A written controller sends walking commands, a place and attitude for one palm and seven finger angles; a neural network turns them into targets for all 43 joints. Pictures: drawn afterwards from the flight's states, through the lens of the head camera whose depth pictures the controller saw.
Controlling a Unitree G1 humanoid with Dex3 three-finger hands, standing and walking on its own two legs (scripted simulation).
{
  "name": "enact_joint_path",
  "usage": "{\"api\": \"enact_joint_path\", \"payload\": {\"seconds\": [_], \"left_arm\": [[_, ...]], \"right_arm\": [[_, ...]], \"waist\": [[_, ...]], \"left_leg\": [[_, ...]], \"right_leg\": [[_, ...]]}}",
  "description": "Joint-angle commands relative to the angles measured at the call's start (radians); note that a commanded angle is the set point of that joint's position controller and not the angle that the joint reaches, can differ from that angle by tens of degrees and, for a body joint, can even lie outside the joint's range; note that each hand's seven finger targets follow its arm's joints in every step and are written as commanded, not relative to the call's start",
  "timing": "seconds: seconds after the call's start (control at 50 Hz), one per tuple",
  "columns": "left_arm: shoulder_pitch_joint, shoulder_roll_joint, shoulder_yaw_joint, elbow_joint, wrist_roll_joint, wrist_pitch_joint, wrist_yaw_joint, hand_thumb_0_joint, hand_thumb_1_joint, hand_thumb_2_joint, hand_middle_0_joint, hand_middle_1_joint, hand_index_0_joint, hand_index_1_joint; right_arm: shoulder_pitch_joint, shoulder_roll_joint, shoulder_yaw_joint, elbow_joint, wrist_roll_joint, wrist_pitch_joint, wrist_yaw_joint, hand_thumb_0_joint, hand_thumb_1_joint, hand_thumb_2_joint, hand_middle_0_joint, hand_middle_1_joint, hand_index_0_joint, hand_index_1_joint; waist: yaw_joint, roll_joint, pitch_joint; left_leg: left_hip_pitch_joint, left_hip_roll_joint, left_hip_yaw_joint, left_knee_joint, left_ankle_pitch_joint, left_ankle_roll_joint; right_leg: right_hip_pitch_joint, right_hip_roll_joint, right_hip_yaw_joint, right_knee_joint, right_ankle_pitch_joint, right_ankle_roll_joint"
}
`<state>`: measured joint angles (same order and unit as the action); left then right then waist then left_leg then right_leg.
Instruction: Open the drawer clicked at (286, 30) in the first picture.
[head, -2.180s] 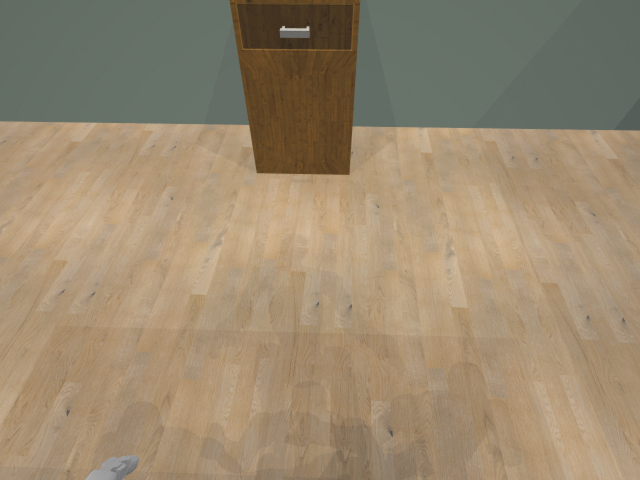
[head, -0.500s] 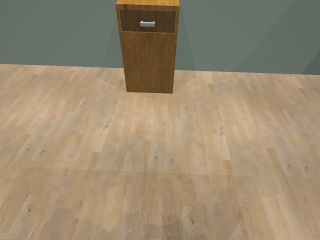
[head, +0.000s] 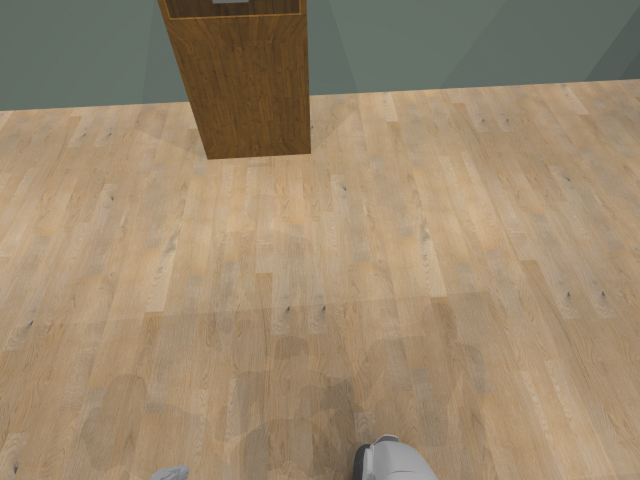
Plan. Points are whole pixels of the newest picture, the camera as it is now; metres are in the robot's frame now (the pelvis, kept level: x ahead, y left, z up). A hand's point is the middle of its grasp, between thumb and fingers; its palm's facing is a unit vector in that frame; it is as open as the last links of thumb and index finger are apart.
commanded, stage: walk to a spot facing it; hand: left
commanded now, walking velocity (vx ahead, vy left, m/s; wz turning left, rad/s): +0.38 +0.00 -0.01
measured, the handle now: out of the picture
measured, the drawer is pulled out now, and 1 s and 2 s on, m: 0.00 0.00 0.00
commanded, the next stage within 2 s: take the last steps up to it in 1.24 s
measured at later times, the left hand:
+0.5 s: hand out of the picture +0.14 +0.14 -0.16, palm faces +0.18 -0.97 -0.15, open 7.3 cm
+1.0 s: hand (211, 261) +0.50 +0.21 -0.15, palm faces +0.07 -0.98 -0.18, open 7.4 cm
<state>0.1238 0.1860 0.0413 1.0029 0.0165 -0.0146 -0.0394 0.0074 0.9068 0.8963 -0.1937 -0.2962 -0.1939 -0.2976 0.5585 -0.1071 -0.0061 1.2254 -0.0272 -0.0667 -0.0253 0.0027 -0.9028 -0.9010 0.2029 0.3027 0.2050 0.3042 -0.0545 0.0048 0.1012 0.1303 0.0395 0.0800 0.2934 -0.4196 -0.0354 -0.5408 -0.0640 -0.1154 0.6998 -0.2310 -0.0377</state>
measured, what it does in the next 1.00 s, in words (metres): walks ahead: right foot, then left foot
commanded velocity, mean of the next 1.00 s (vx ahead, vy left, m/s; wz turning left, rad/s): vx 0.38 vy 0.00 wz -0.01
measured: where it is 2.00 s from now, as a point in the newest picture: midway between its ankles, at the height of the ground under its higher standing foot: (320, 285)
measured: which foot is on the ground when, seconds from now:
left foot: down 0.00-0.06, up 0.08-0.58, down 0.60-1.00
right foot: up 0.00-0.02, down 0.04-0.60, up 0.62-1.00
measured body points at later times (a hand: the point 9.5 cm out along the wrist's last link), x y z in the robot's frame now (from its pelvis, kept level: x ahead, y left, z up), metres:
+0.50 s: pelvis +0.21 -0.02 +0.01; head +0.22 -0.01 +0.46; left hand +0.13 +0.19 -0.15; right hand +0.33 -0.24 -0.13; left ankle +0.30 +0.12 -0.69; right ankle +0.14 -0.10 -0.73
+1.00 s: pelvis +0.42 +0.02 +0.02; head +0.43 +0.03 +0.46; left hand +0.49 +0.27 -0.13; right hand +0.38 -0.20 -0.14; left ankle +0.34 +0.12 -0.73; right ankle +0.55 -0.12 -0.68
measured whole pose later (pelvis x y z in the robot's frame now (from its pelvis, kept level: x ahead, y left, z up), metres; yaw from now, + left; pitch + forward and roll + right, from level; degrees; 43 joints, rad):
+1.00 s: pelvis +0.42 +0.02 +0.02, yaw +2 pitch -1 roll +1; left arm 0.17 0.19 0.07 1.02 0.03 0.00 -0.03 0.00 0.91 0.90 -0.19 -0.30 -0.19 -0.30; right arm 0.39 -0.15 -0.04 1.13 -0.03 -0.07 -0.01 -0.01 -0.92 -0.90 0.20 0.30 0.20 0.30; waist -0.01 -0.03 0.03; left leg 0.02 0.02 0.22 0.30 -0.30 0.01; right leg -0.57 -0.14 -0.08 0.81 -0.15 0.03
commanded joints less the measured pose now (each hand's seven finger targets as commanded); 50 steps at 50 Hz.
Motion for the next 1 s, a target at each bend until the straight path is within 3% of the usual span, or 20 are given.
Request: {"api": "enact_joint_path", "payload": {"seconds": [0.0, 0.02, 0.04, 0.06, 0.1, 0.14, 0.2, 0.36, 0.48, 0.52, 0.54, 0.56, 0.58, 0.6, 0.62, 0.66, 0.7, 0.74, 0.84, 0.98], "left_arm": [[0.347, 0.127, 0.042, 0.047, 0.015, -0.041, 0.022, 0.0, 0.9, 0.9, -0.2, -0.3, -0.2, -0.3], [0.459, 0.238, 0.074, 0.073, 0.021, -0.051, 0.039, 0.0, 0.9, 0.9, -0.2, -0.3, -0.2, -0.3], [0.459, 0.289, 0.08, 0.079, 0.001, -0.048, 0.044, 0.0, 0.9, 0.9, -0.2, -0.3, -0.2, -0.3], [0.344, 0.256, 0.075, 0.056, -0.007, -0.04, 0.044, 0.0, 0.9, 0.9, -0.2, -0.3, -0.2, -0.3], [0.188, 0.152, 0.042, 0.017, -0.003, -0.046, 0.049, 0.0, 0.9, 0.9, -0.2, -0.3, -0.2, -0.3], [0.132, 0.088, 0.018, 0.009, 0.004, -0.055, 0.05, 0.0, 0.9, 0.9, -0.2, -0.3, -0.2, -0.3], [0.157, 0.069, 0.012, 0.027, 0.008, -0.063, 0.051, 0.0, 0.9, 0.9, -0.2, -0.3, -0.2, -0.3], [0.296, 0.079, 0.009, 0.065, 0.006, -0.083, 0.053, 0.0, 0.9, 0.9, -0.2, -0.3, -0.2, -0.3], [0.383, 0.101, 0.008, 0.101, 0.011, -0.075, 0.058, 0.0, 0.9, 0.9, -0.2, -0.3, -0.2, -0.3], [0.368, 0.117, 0.014, 0.105, 0.012, -0.072, 0.057, 0.0, 0.9, 0.9, -0.2, -0.3, -0.2, -0.3], [0.355, 0.12, 0.015, 0.104, 0.009, -0.071, 0.057, 0.0, 0.9, 0.9, -0.2, -0.3, -0.2, -0.3], [0.345, 0.111, 0.015, 0.104, 0.002, -0.072, 0.055, 0.0, 0.9, 0.9, -0.2, -0.3, -0.2, -0.3], [0.382, 0.065, 0.008, 0.086, -0.009, -0.071, 0.046, 0.0, 0.9, 0.9, -0.2, -0.3, -0.2, -0.3], [0.337, 0.043, -0.004, 0.046, -0.009, -0.075, 0.037, 0.0, 0.9, 0.9, -0.2, -0.3, -0.2, -0.3], [0.285, 0.078, 0.01, 0.038, -0.003, -0.069, 0.043, 0.0, 0.9, 0.9, -0.2, -0.3, -0.2, -0.3], [0.215, 0.039, 0.015, 0.047, 0.003, -0.059, 0.034, 0.0, 0.9, 0.9, -0.2, -0.3, -0.2, -0.3], [0.256, 0.005, 0.016, 0.073, 0.011, -0.038, 0.026, 0.0, 0.9, 0.9, -0.2, -0.3, -0.2, -0.3], [0.292, -0.026, 0.021, 0.074, 0.019, -0.014, 0.028, 0.0, 0.9, 0.9, -0.2, -0.3, -0.2, -0.3], [0.18, -0.005, 0.023, 0.02, 0.018, 0.007, 0.016, 0.0, 0.9, 0.9, -0.2, -0.3, -0.2, -0.3], [-0.045, 0.011, 0.021, -0.064, 0.01, -0.007, 0.009, 0.0, 0.9, 0.9, -0.2, -0.3, -0.2, -0.3]], "right_arm": [[-0.025, -0.196, -0.047, -0.056, 0.019, -0.024, -0.005, 0.0, -0.9, -0.9, 0.2, 0.3, 0.2, 0.3], [0.029, -0.124, -0.035, -0.074, 0.028, -0.024, 0.007, 0.0, -0.9, -0.9, 0.2, 0.3, 0.2, 0.3], [0.013, -0.108, -0.034, -0.102, 0.028, -0.017, 0.004, 0.0, -0.9, -0.9, 0.2, 0.3, 0.2, 0.3], [-0.032, -0.119, -0.044, -0.102, 0.028, -0.012, 0.007, 0.0, -0.9, -0.9, 0.2, 0.3, 0.2, 0.3], [-0.11, -0.097, -0.05, -0.111, 0.015, 0.0, 0.014, 0.0, -0.9, -0.9, 0.2, 0.3, 0.2, 0.3], [-0.081, -0.06, -0.045, -0.098, 0.002, 0.031, 0.018, 0.0, -0.9, -0.9, 0.2, 0.3, 0.2, 0.3], [-0.064, -0.054, -0.051, -0.107, -0.002, 0.054, 0.025, 0.0, -0.9, -0.9, 0.2, 0.3, 0.2, 0.3], [-0.362, -0.088, -0.053, -0.244, 0.0, 0.043, 0.052, 0.0, -0.9, -0.9, 0.2, 0.3, 0.2, 0.3], [-0.498, -0.085, -0.041, -0.294, 0.004, 0.024, 0.062, 0.0, -0.9, -0.9, 0.2, 0.3, 0.2, 0.3], [-0.441, -0.102, -0.046, -0.281, 0.004, 0.015, 0.056, 0.0, -0.9, -0.9, 0.2, 0.3, 0.2, 0.3], [-0.344, -0.118, -0.05, -0.248, 0.001, 0.008, 0.048, 0.0, -0.9, -0.9, 0.2, 0.3, 0.2, 0.3], [-0.192, -0.16, -0.062, -0.202, -0.004, 0.002, 0.039, 0.0, -0.9, -0.9, 0.2, 0.3, 0.2, 0.3], [-0.062, -0.273, -0.089, -0.173, -0.013, -0.005, 0.026, 0.0, -0.9, -0.9, 0.2, 0.3, 0.2, 0.3], [0.025, -0.35, -0.103, -0.155, 0.003, 0.001, 0.016, 0.0, -0.9, -0.9, 0.2, 0.3, 0.2, 0.3], [-0.035, -0.316, -0.098, -0.158, 0.011, 0.009, 0.012, 0.0, -0.9, -0.9, 0.2, 0.3, 0.2, 0.3], [-0.171, -0.214, -0.072, -0.184, 0.01, -0.006, 0.007, 0.0, -0.9, -0.9, 0.2, 0.3, 0.2, 0.3], [-0.219, -0.153, -0.055, -0.18, 0.01, -0.021, 0.004, 0.0, -0.9, -0.9, 0.2, 0.3, 0.2, 0.3], [-0.216, -0.122, -0.057, -0.18, 0.008, -0.028, 0.0, 0.0, -0.9, -0.9, 0.2, 0.3, 0.2, 0.3], [-0.188, -0.149, -0.054, -0.164, 0.014, -0.032, 0.001, 0.0, -0.9, -0.9, 0.2, 0.3, 0.2, 0.3], [-0.086, -0.175, -0.062, -0.114, -0.001, -0.021, 0.004, 0.0, -0.9, -0.9, 0.2, 0.3, 0.2, 0.3]], "waist": [[0.204, 0.006, -0.187], [0.228, -0.236, -0.301], [0.19, -0.275, -0.336], [0.161, -0.182, -0.212], [0.091, -0.055, -0.055], [0.031, -0.046, -0.015], [0.0, -0.09, -0.015], [0.068, -0.06, 0.035], [0.11, -0.07, 0.018], [0.074, -0.065, -0.016], [0.03, -0.046, -0.075], [-0.036, -0.001, -0.166], [-0.071, 0.191, -0.298], [-0.087, 0.299, -0.326], [-0.068, 0.164, -0.254], [-0.015, 0.045, -0.092], [0.041, 0.033, -0.04], [0.066, 0.066, -0.048], [0.07, 0.087, 0.009], [0.009, 0.112, 0.062]], "left_leg": [[-0.348, 0.14, -0.006, 0.432, 0.707, 0.096], [-0.587, 0.01, 0.03, 0.787, 0.14, 0.059], [-0.683, -0.025, -0.066, 1.048, -0.131, 0.071], [-0.7, 0.042, -0.097, 1.109, -0.056, 0.088], [-0.696, 0.108, -0.107, 1.076, 0.087, 0.082], [-0.62, 0.122, -0.09, 1.011, 0.145, 0.06], [-0.631, 0.122, -0.067, 0.925, 0.202, 0.037], [-0.819, 0.131, -0.034, 0.624, 0.293, 0.01], [-0.717, 0.082, 0.031, 0.392, 0.223, 0.046], [-0.594, 0.046, 0.063, 0.32, 0.169, 0.067], [-0.436, 0.012, 0.083, 0.259, 0.194, 0.079], [-0.184, 0.023, 0.058, 0.201, 0.264, 0.104], [0.091, 0.252, -0.255, 0.147, 0.286, 0.185], [0.195, 0.428, -0.516, 0.053, 0.404, 0.276], [0.098, 0.438, -0.476, 0.011, 0.318, 0.29], [-0.128, 0.359, -0.321, -0.039, 0.322, 0.218], [-0.274, 0.294, -0.177, -0.076, 0.361, 0.162], [-0.308, 0.262, -0.095, -0.098, 0.357, 0.166], [-0.267, 0.25, -0.04, -0.153, 0.343, 0.188], [-0.161, 0.267, 0.02, -0.096, 0.468, 0.172]], "right_leg": [[0.65, 0.016, 0.031, -0.143, 0.101, -0.057], [0.839, -0.27, 0.411, -0.246, -0.038, -0.141], [0.784, -0.417, 0.704, -0.411, -0.128, -0.193], [0.635, -0.394, 0.641, -0.48, -0.338, -0.185], [0.351, -0.333, 0.466, -0.506, -0.293, -0.126], [0.19, -0.264, 0.286, -0.526, -0.173, -0.095], [0.165, -0.212, 0.173, -0.559, -0.122, -0.083], [0.399, -0.216, 0.126, -0.572, 0.055, -0.118], [0.54, -0.237, 0.086, -0.482, 0.317, -0.108], [0.549, -0.234, 0.056, -0.379, 0.459, -0.101], [0.52, -0.204, 0.013, -0.245, 0.557, -0.079], [0.41, -0.155, -0.039, -0.037, 0.537, -0.043], [0.163, -0.04, -0.09, 0.247, 0.2, 0.014], [-0.048, 0.047, -0.027, 0.513, -0.317, 0.031], [-0.099, -0.003, 0.055, 0.601, -0.319, 0.013], [-0.119, -0.072, 0.094, 0.603, -0.154, 0.024], [-0.034, -0.09, 0.095, 0.55, -0.07, 0.04], [-0.02, -0.088, 0.089, 0.501, -0.025, 0.052], [-0.111, -0.105, 0.077, 0.339, 0.081, 0.074], [-0.049, -0.056, 0.003, -0.018, 0.067, 0.039]]}}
